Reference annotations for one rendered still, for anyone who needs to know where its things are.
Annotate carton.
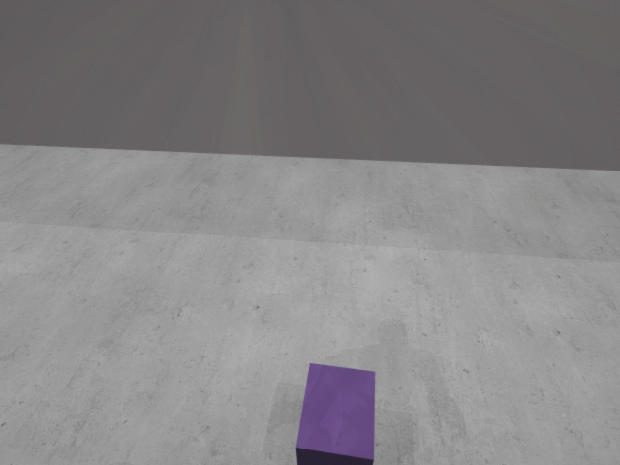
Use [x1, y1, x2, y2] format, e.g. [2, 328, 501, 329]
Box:
[296, 363, 375, 465]

